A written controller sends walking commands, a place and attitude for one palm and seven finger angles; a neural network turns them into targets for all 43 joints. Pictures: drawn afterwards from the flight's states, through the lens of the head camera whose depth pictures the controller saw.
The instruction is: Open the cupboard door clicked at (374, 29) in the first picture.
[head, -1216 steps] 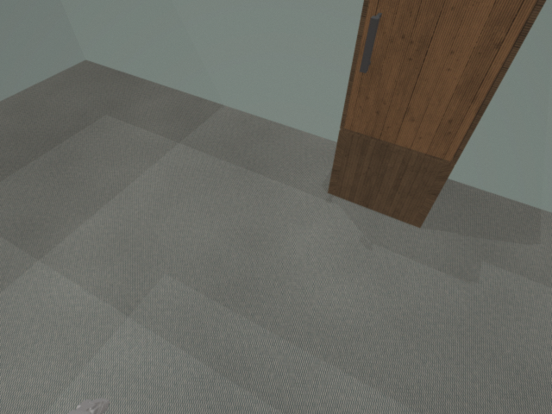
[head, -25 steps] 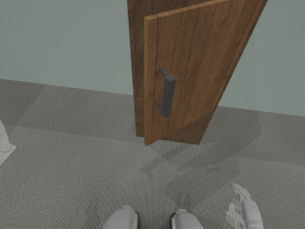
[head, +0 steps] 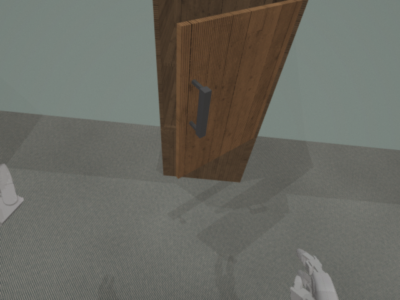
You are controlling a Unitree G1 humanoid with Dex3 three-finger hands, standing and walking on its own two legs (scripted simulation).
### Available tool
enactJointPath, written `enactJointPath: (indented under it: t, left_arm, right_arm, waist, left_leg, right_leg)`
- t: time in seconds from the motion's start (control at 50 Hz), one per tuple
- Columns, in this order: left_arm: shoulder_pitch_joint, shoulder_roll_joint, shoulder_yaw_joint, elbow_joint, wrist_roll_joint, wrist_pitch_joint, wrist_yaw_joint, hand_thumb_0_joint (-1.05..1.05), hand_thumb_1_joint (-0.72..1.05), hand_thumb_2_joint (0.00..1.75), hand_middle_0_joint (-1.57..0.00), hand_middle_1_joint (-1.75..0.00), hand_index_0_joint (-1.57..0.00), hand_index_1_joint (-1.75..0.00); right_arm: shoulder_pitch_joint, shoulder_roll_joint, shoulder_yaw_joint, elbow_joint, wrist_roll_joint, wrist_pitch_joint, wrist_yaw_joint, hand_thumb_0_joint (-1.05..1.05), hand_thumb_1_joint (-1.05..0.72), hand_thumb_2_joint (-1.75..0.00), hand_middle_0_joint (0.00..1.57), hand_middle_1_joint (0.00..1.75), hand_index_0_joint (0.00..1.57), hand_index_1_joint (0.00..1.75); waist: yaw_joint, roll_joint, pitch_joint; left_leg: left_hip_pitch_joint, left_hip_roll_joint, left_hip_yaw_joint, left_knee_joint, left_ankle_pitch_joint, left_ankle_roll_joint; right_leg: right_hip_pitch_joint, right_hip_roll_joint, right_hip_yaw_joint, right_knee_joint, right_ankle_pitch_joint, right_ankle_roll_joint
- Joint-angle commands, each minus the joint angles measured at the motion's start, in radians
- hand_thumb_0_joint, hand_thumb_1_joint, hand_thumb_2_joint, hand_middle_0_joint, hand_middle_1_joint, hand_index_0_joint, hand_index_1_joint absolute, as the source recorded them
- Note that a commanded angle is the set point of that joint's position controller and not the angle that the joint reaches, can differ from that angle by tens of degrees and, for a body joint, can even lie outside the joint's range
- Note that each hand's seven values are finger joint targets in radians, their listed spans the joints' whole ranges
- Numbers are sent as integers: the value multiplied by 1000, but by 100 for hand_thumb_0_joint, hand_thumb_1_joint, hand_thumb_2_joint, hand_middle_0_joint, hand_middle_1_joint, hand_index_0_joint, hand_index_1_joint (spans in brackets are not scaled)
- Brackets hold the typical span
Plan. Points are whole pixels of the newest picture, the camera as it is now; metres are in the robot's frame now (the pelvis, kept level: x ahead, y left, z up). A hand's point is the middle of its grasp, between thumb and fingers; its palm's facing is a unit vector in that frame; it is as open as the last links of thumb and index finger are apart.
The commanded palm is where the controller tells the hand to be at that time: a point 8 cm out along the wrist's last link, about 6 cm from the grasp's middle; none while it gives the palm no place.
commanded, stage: stop stepping back and stand still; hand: left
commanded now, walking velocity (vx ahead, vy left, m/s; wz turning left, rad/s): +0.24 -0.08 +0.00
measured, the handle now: (198, 109) +0.61 +0.03 +0.02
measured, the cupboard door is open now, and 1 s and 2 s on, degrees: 40 40 40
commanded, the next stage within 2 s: let the arm hang, fingers relaxed in 0.44 s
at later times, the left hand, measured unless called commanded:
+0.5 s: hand (44, 215) +0.20 +0.23 +0.17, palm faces +0.34 -0.81 -0.47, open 7.4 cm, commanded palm +0.14 +0.28 +0.18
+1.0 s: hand out of the picture -0.05 +0.19 -0.17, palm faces +0.00 -0.98 -0.22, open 7.1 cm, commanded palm none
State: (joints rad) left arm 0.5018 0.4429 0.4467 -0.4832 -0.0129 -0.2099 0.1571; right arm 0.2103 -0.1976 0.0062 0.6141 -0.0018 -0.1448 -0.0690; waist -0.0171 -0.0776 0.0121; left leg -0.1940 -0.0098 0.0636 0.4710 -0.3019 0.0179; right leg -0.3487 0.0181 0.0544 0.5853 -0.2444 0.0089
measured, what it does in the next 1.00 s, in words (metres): steps on the spot: right foot, then left foot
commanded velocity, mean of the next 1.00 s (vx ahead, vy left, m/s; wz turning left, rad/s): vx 0.06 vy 0.01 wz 0.00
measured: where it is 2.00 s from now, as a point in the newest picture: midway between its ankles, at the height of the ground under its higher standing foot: outside the picture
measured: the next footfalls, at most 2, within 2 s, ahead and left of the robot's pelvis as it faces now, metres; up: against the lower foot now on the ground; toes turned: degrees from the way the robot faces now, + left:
right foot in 0.20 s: +0.00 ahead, -0.09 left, +0.00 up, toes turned -4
left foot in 0.50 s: +0.06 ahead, +0.11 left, +0.00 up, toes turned -1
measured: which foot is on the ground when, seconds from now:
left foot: down 0.00-0.22, up 0.24-0.48, down 0.50-1.00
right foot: up 0.00-0.18, down 0.20-1.00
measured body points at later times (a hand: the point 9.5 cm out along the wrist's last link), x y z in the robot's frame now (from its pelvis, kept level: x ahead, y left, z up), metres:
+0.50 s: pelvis -0.03 -0.01 +0.00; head -0.02 -0.01 +0.45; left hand +0.17 +0.27 +0.19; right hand +0.08 -0.28 -0.09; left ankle +0.02 +0.11 -0.74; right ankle -0.04 -0.08 -0.74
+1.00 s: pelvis -0.02 +0.00 +0.01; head +0.00 +0.01 +0.45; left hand -0.05 +0.24 -0.15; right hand -0.02 -0.24 -0.15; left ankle +0.02 +0.11 -0.74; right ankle -0.04 -0.09 -0.74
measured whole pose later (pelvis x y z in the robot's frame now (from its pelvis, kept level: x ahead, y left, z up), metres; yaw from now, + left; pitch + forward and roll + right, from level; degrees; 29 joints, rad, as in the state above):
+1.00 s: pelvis -0.02 +0.00 +0.01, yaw -2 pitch -1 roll -1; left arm 0.32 0.19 0.02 1.11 0.01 0.01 0.02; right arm 0.24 -0.19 0.00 1.08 -0.02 0.03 -0.03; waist 0.01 0.00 0.08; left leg -0.25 0.00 0.02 0.44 -0.18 0.01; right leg -0.15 0.03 -0.05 0.42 -0.25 -0.04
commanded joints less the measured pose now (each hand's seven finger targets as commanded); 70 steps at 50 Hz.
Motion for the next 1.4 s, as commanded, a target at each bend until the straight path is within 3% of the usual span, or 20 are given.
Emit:
enactJointPath:
  t: [0.0,0.04,0.1,0.14,0.22,0.26,0.32,0.4,0.5,0.52,0.54,0.6,0.64,0.68,0.72,0.76,0.84,0.9,0.98,1.38]
  left_arm:
    - [20,138,102,-258,-7,-63,9,0,90,90,-20,-30,-20,-30]
    - [56,114,68,-224,-8,-47,16,0,90,90,-20,-30,-20,-30]
    - [33,133,75,-215,-6,-44,23,0,90,90,-20,-30,-20,-30]
    - [2,159,98,-198,1,-44,27,0,90,90,-20,-30,-20,-30]
    - [-7,186,127,-144,-18,-48,27,0,90,90,-20,-30,-20,-30]
    - [-5,176,129,-135,-20,-60,27,0,90,90,-20,-30,-20,-30]
    - [-1,159,110,-159,-9,-83,23,0,90,90,-20,-30,-20,-30]
    - [18,152,105,-174,-14,-85,32,0,90,90,-20,-30,-20,-30]
    - [32,158,116,-172,-22,-83,22,0,90,90,-20,-30,-20,-30]
    - [-53,-65,-323,572,78,123,-134,0,90,90,-20,-30,-20,-30]
    - [-36,-126,-310,610,53,202,-151,0,90,90,-20,-30,-20,-30]
    - [-124,-150,-348,730,44,219,-149,0,90,90,-20,-30,-20,-30]
    - [-125,-105,-348,880,51,207,-147,0,90,90,-20,-30,-20,-30]
    - [-216,-47,-362,1025,45,194,-146,0,90,90,-20,-30,-20,-30]
    - [-267,-47,-381,1150,38,192,-140,0,90,90,-20,-30,-20,-30]
    - [-285,-67,-398,1253,30,192,-133,0,90,90,-20,-30,-20,-30]
    - [-200,-133,-400,1425,23,195,-129,0,90,90,-20,-30,-20,-30]
    - [-195,-146,-411,1499,22,192,-131,0,90,90,-20,-30,-20,-30]
    - [-189,-147,-421,1568,21,192,-129,0,90,90,-20,-30,-20,-30]
    - [-206,-150,-419,1614,24,196,-122,0,90,90,-20,-30,-20,-30]
  right_arm:
    - [-35,-123,-48,-133,-11,-74,10,0,-90,-90,20,30,20,30]
    - [-43,-141,-52,-125,2,-77,11,0,-90,-90,20,30,20,30]
    - [-62,-151,-46,-123,-3,-64,-5,0,-90,-90,20,30,20,30]
    - [-68,-152,-45,-121,-9,-48,-12,0,-90,-90,20,30,20,30]
    - [-51,-127,-65,-117,4,-32,-3,0,-90,-90,20,30,20,30]
    - [-45,-130,-60,-104,2,-29,7,0,-90,-90,20,30,20,30]
    - [-63,-110,-42,-103,-3,-30,1,0,-90,-90,20,30,20,30]
    - [-61,-108,-40,-110,-11,-44,-10,0,-90,-90,20,30,20,30]
    - [-65,-139,-56,-128,5,-42,-15,0,-90,-90,20,30,20,30]
    - [-55,-297,-91,106,-11,-33,80,0,-90,-90,20,30,20,30]
    - [11,-206,-81,92,-4,33,76,0,-90,-90,20,30,20,30]
    - [-5,-190,-47,75,-33,79,60,0,-90,-90,20,30,20,30]
    - [-46,-176,-38,100,-30,88,59,0,-90,-90,20,30,20,30]
    - [-50,-143,-38,151,-23,117,63,0,-90,-90,20,30,20,30]
    - [-32,-126,-37,208,-28,145,65,0,-90,-90,20,30,20,30]
    - [-2,-107,-29,266,-24,151,64,0,-90,-90,20,30,20,30]
    - [-5,-82,-22,352,-24,142,48,0,-90,-90,20,30,20,30]
    - [28,-84,-26,398,-19,144,41,0,-90,-90,20,30,20,30]
    - [49,-88,-25,449,-15,145,37,0,-90,-90,20,30,20,30]
    - [74,-73,-27,506,-22,144,42,0,-90,-90,20,30,20,30]
  waist:
    - [2,289,-41]
    - [-6,224,-36]
    - [-10,294,-23]
    - [-4,246,-28]
    - [17,-107,-83]
    - [6,-15,-85]
    - [2,14,-55]
    - [10,28,-50]
    - [17,165,-41]
    - [-44,230,-3]
    - [-13,241,-46]
    - [15,44,-84]
    - [53,-96,-108]
    - [16,-168,-35]
    - [-7,-78,9]
    - [-21,66,-3]
    - [16,266,-22]
    - [10,139,-46]
    - [7,106,-4]
    - [12,78,73]
  left_leg:
    - [30,296,-223,-209,356,76]
    - [5,281,-173,-187,217,101]
    - [-82,256,-147,-195,-8,92]
    - [-181,220,-119,-140,-115,74]
    - [-352,24,-9,434,-180,-7]
    - [-415,43,-75,567,-148,-15]
    - [-296,64,-37,398,-65,-11]
    - [-82,29,34,76,40,6]
    - [-33,141,-122,-71,132,42]
    - [-125,159,-154,74,353,50]
    - [-141,187,-184,-3,434,82]
    - [-166,261,-315,-57,434,150]
    - [-180,149,-196,41,372,76]
    - [-125,28,-77,107,120,1]
    - [-77,24,-60,105,39,-11]
    - [14,54,-79,21,185,-10]
    - [-13,105,-139,-84,206,17]
    - [20,108,-140,-98,189,17]
    - [38,115,-139,-120,197,20]
    - [-11,106,-150,-185,84,16]
  right_leg:
    - [-58,-5,-84,217,-183,4]
    - [-23,-3,-125,134,-153,6]
    - [93,7,-167,-5,-144,-1]
    - [226,-6,-145,-130,-88,-20]
    - [251,-341,430,-358,-176,-209]
    - [277,-355,367,-322,-15,-225]
    - [181,-289,178,-297,141,-189]
    - [104,-227,116,-291,-58,-132]
    - [105,-88,51,-185,-23,-25]
    - [-14,-120,-65,37,170,-26]
    - [41,-65,-81,113,54,-18]
    - [57,-39,-51,153,-231,-12]
    - [195,-89,5,-67,92,-30]
    - [96,-222,158,-232,211,-95]
    - [74,-229,155,-245,289,-122]
    - [55,-171,100,-228,187,-97]
    - [163,-106,35,-225,103,-64]
    - [178,-111,23,-257,96,-64]
    - [158,-114,10,-277,82,-65]
    - [129,-114,9,-277,-16,-60]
